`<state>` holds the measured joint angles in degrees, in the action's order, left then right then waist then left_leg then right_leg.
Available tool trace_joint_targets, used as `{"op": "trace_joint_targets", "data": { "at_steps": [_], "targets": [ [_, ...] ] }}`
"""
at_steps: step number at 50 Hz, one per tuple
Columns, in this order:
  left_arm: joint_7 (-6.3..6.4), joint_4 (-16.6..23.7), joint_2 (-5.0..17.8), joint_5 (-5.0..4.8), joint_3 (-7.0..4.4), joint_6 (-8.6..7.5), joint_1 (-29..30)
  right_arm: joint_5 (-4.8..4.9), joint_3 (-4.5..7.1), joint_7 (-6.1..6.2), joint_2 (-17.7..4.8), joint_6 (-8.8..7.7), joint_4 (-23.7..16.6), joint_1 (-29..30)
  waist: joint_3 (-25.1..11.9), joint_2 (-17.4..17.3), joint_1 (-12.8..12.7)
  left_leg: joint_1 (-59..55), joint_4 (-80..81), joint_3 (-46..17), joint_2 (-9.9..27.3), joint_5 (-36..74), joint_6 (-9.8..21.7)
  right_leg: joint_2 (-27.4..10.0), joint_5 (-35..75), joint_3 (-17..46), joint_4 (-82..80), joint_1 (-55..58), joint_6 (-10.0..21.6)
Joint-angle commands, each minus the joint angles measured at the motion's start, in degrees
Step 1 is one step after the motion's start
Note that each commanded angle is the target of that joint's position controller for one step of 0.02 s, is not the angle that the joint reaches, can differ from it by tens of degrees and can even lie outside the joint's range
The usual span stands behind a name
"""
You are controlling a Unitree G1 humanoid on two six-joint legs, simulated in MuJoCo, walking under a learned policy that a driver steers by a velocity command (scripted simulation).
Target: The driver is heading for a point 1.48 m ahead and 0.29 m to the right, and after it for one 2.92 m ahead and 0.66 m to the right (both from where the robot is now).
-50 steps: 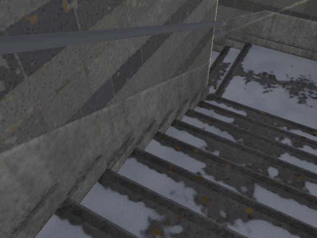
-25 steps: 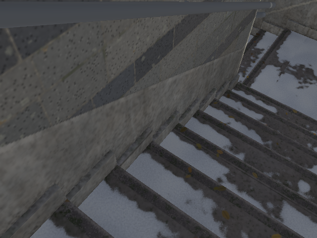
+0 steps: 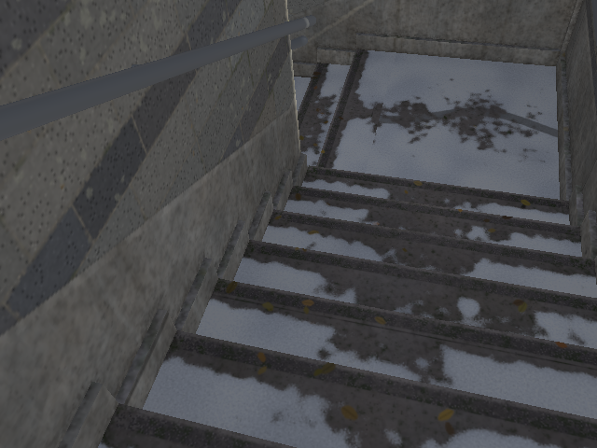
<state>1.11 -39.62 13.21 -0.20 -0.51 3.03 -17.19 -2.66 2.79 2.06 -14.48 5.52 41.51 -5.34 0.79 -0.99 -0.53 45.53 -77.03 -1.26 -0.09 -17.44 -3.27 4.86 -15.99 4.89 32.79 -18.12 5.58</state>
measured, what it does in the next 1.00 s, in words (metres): steps on the spot, turning right: left foot, then right foot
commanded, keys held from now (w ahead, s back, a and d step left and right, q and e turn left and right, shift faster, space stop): e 0.64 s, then no key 0.36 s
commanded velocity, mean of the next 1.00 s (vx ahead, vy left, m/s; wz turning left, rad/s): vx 0.00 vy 0.00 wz -0.48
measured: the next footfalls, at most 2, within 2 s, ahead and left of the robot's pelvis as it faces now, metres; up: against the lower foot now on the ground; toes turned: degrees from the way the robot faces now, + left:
left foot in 0.44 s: +0.08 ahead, +0.12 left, +0.00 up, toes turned -21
right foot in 1.00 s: +0.01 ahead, -0.06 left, +0.00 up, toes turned -25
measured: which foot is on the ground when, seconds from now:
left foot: up 0.00-0.42, down 0.44-1.00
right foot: down 0.00-0.44, up 0.46-0.98, down 1.00-1.00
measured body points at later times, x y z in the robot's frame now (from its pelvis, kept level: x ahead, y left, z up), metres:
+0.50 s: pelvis +0.00 +0.06 -0.01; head +0.02 +0.07 +0.44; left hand +0.19 +0.29 -0.12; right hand +0.09 -0.23 -0.09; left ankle +0.04 +0.14 -0.74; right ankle -0.01 -0.06 -0.71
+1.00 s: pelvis +0.00 +0.05 -0.01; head -0.01 +0.05 +0.44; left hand +0.27 +0.13 -0.10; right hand -0.08 -0.19 -0.14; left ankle +0.04 +0.14 -0.73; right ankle -0.03 -0.05 -0.74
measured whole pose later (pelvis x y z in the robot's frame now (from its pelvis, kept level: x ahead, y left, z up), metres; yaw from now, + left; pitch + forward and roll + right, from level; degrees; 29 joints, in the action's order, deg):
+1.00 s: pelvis +0.00 +0.05 -0.01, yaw -27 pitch +0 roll +1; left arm -1.6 -38.3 9.8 0.4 1.2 3.9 -5.8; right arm -1.3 -0.7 0.8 -12.0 2.1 40.9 -22.5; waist -2.0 0.4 3.8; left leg 16.8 -36.6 6.9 0.5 -20.2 2.4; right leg 2.1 -16.6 1.4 34.6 -18.4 1.1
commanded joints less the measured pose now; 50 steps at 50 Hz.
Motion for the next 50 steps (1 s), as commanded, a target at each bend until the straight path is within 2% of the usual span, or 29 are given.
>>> {"op": "trace_joint_targets", "data": {
  "at_steps": [1, 3, 6, 8, 11, 14, 17, 20, 21, 22, 23, 24, 25, 26, 28, 29, 30, 33, 35, 37, 39, 42, 43, 45, 46, 47, 48, 49, 50],
  "targets": [
    [0.72, 3.67, 8.82, -0.38, -2.62, -0.70, -2.09, -0.31, -0.12, -0.53, -1.25, 0.34, -5.14, 1.34, -6.68, 5.37, 0.62, 7.56, -3.59, 0.76, -1.00, 4.76, -0.45, -12.18, 39.68, 15.33, -4.08, 9.81, 4.32],
    [1.18, 4.41, 8.80, -0.15, -2.60, -0.91, -2.98, -0.12, -0.07, -0.12, -2.40, 0.77, -6.29, 2.30, -6.31, 6.27, 0.11, 8.63, -3.70, 0.30, -1.40, 5.81, -1.00, -11.85, 33.60, 17.87, -4.94, 8.80, 3.79],
    [1.95, 5.61, 9.10, 0.10, -2.48, -0.48, -2.52, -0.33, -0.47, 0.64, -2.11, 0.50, -7.06, 2.34, -6.27, 6.45, 0.65, 9.68, -1.96, -2.04, -1.65, 6.11, -1.44, -12.03, 28.35, 22.53, -5.66, 9.93, 4.76],
    [1.64, 6.64, 9.24, 0.13, -2.80, -0.09, -1.32, -0.59, -0.55, 0.26, -2.15, 0.10, -7.50, 2.61, -6.34, 7.74, 0.42, 6.97, 2.01, -2.44, -1.74, 5.07, -1.25, -10.95, 22.10, 23.55, -6.32, 9.59, 6.15],
    [1.33, 7.33, 9.62, 0.94, -3.37, 0.45, -2.60, -0.14, -1.35, -0.29, -1.55, -0.41, -9.50, 6.12, -5.17, 8.30, -2.27, 5.48, 10.49, -2.81, -2.14, 1.84, -0.52, -10.59, 12.59, 27.50, -8.03, 11.40, 7.37],
    [0.30, 7.80, 10.83, 1.07, -3.95, 1.00, -2.45, 0.89, -1.45, -0.90, -2.38, -1.54, -9.39, 5.90, -4.00, 9.29, -3.03, -2.46, 21.70, -3.80, -2.30, -1.02, 0.98, -10.27, 7.88, 29.41, -10.04, 9.51, 8.52],
    [-1.91, 7.95, 11.24, 1.31, -4.15, 0.93, -0.77, 2.31, -1.32, -1.47, -2.74, -2.30, -8.81, 3.55, -3.27, 10.57, -2.64, -15.72, 29.98, -1.91, -4.32, -5.58, 2.40, -9.01, 13.33, 29.08, -10.20, 3.64, 7.87],
    [-2.31, 8.12, 11.24, 1.07, -4.22, 0.90, 2.09, 3.00, -0.96, -0.89, -2.72, -2.70, -6.81, -3.23, -3.14, 8.15, 0.41, -30.23, 42.58, -1.23, -5.15, -4.37, 3.43, -6.94, 14.01, 30.54, -8.68, -1.40, 5.28],
    [-2.14, 8.20, 10.92, 0.49, -4.11, 0.76, 2.95, 2.89, -0.84, -0.38, -2.54, -2.95, -5.83, -6.20, -3.29, 6.49, 2.04, -37.44, 49.82, -1.14, -3.85, 0.04, 3.77, -5.21, 7.65, 30.05, -6.97, -5.08, 3.27],
    [-1.83, 7.40, 8.30, 0.33, -3.79, 0.34, 0.18, 2.31, -0.23, 0.00, -5.02, -3.47, -5.47, -7.56, -4.24, -0.36, 1.32, -46.03, 54.64, -8.06, 2.98, 0.06, 5.14, -0.90, -10.48, 25.29, 0.85, -11.28, 0.41],
    [-1.68, 8.87, 5.05, -0.29, -3.47, -0.04, -1.86, 1.99, 0.62, -0.02, -11.51, -3.63, -7.01, -10.19, -5.69, -12.63, 0.95, -53.29, 57.14, -26.36, 20.02, 8.01, 10.38, 7.48, -22.60, 12.09, 16.78, -23.19, -2.97],
    [-1.40, 9.56, 11.88, 1.83, -5.20, -0.41, 2.74, 2.70, 0.94, -0.38, -11.62, -3.94, -5.25, -12.94, -2.62, -8.74, 2.93, -46.40, 58.85, -31.54, 21.61, 15.84, 15.15, 7.63, -23.21, 10.08, 25.76, -27.28, -3.40],
    [-1.50, 9.04, 12.64, 2.29, -5.62, -0.55, 4.03, 2.56, 0.37, -0.66, -9.44, -4.65, -5.37, -11.44, -1.24, -6.11, 0.86, -42.78, 58.21, -28.94, 21.35, 16.76, 16.33, 4.47, -18.61, 8.85, 32.16, -26.79, -4.23],
    [-1.70, 7.78, 11.84, 2.37, -5.49, -0.27, 4.47, 2.37, -0.11, -0.90, -7.20, -4.78, -5.93, -8.51, -0.29, -4.31, -0.23, -39.76, 57.75, -22.61, 17.60, 18.67, 16.54, 3.94, -14.24, 6.76, 38.30, -26.83, -4.88],
    [-2.15, 5.72, 10.92, 2.24, -5.21, 0.78, 3.21, 1.84, -0.77, -0.41, -5.69, -4.53, -7.74, -4.79, -1.72, -6.28, -1.59, -36.53, 57.35, -13.26, 12.93, 24.44, 16.44, 3.74, -8.63, 2.97, 48.46, -26.49, -6.50],
    [-2.47, 6.47, 10.90, 2.14, -5.16, 1.30, 4.40, 1.62, -1.16, -0.12, -5.00, -4.65, -8.11, -6.26, -2.39, -8.13, -0.68, -37.66, 56.14, -10.70, 11.60, 24.93, 16.62, 4.17, -8.22, 1.14, 52.95, -29.85, -7.52],
    [-2.54, 6.23, 10.64, 2.10, -5.21, 1.71, 5.16, 1.85, -1.47, 0.00, -4.60, -4.84, -7.85, -7.19, -2.96, -7.21, -0.51, -36.01, 55.74, -8.70, 11.03, 24.10, 16.36, 4.25, -6.31, 1.65, 55.62, -30.38, -8.27],
    [-2.68, 6.46, 8.39, 2.36, -4.31, 2.45, 8.42, 1.89, -1.87, 0.38, -4.59, -5.41, -8.05, -10.78, -3.61, -5.72, 0.88, -34.76, 56.24, -7.77, 11.60, 15.61, 16.68, 4.08, -3.51, 1.42, 58.85, -33.37, -9.30],
    [-2.39, 6.99, 7.25, 2.72, -3.77, 2.64, 10.33, 2.03, -1.73, 0.81, -5.63, -5.79, -7.37, -13.63, -3.28, -4.52, 1.73, -35.74, 57.04, -9.45, 12.86, 12.43, 17.34, 4.06, -2.68, 2.37, 57.85, -35.29, -9.34],
    [-2.29, 7.00, 6.40, 2.63, -3.31, 2.46, 11.24, 1.73, -1.63, 0.76, -6.00, -5.66, -7.19, -15.10, -3.66, -3.96, 2.15, -38.27, 57.02, -10.30, 14.07, 13.67, 18.05, 3.30, -1.46, 2.79, 54.39, -36.42, -9.15],
    [-2.16, 7.67, 5.13, 3.05, -2.63, 2.12, 13.28, 1.33, -1.71, 0.77, -5.58, -5.98, -6.55, -16.68, -4.04, -4.25, 2.96, -40.95, 56.58, -10.06, 14.03, 11.65, 17.67, 2.26, -1.27, 2.78, 48.83, -37.53, -8.83],
    [-2.81, 7.81, 3.75, 2.35, -1.80, 1.78, 15.11, 1.00, -1.90, 0.17, -4.56, -5.75, -6.60, -14.82, -2.60, -5.45, 2.78, -35.55, 58.36, -7.54, 12.82, 2.34, 16.80, -1.04, 2.23, 1.55, 28.41, -26.98, -8.46],
    [-3.06, 7.36, 2.16, 1.98, -1.06, 1.86, 14.82, 1.22, -1.77, -0.08, -4.66, -5.75, -6.02, -14.07, -3.31, -6.61, 2.31, -30.16, 58.66, -5.76, 12.56, 1.79, 16.58, -1.68, 2.16, -1.44, 24.91, -17.82, -7.82],
    [-3.48, 6.68, 1.79, 0.74, -0.60, 1.94, 13.90, 1.19, -1.61, -0.67, -5.54, -5.21, -5.67, -13.15, -2.20, -8.75, 1.78, -21.69, 59.77, -4.13, 12.01, -1.50, 16.50, -1.45, -5.54, -5.56, 18.29, -4.14, -5.94],
    [-3.28, 5.94, 2.19, 0.24, -0.52, 1.86, 13.14, 1.25, -1.69, -0.85, -5.16, -4.85, -5.49, -13.64, -0.97, -8.52, 2.08, -20.04, 59.99, -4.66, 11.98, -5.21, 16.12, -1.24, -7.51, -6.90, 13.51, 0.12, -5.07],
    [-3.04, 4.52, 1.68, -0.20, -0.32, 1.64, 11.31, 1.53, -2.00, -0.95, -4.46, -4.09, -5.05, -12.95, 0.21, -7.86, 1.11, -18.43, 58.67, -4.67, 11.43, -4.90, 15.27, -1.52, -5.62, -7.44, 6.62, 5.05, -4.51],
    [-2.68, 2.72, 0.59, -0.15, 0.19, 1.13, 7.86, 1.83, -2.07, -1.05, -4.16, -3.50, -4.49, -13.29, 0.48, -5.99, -0.29, -17.12, 56.03, -4.03, 10.51, -2.99, 13.70, -0.97, -1.59, -8.32, -2.25, 11.47, -4.11],
    [-2.22, 1.86, 1.38, 0.39, 0.41, 0.06, 5.59, 1.47, -2.07, -1.29, -3.21, -3.55, -3.40, -16.30, 0.07, -2.58, -0.20, -14.49, 51.86, -2.81, 9.26, -2.37, 10.77, -3.44, 1.75, -3.17, -8.97, 18.70, -4.00],
    [-1.85, 2.00, 4.15, 1.18, 0.68, -1.42, 2.11, 0.76, -2.43, -1.83, -0.53, -4.00, -3.89, -18.72, -3.28, 7.02, 0.85, -10.77, 39.99, 0.44, 6.29, -13.87, 6.50, -17.74, 8.79, 15.88, -12.56, 24.99, -2.87]
  ]
}}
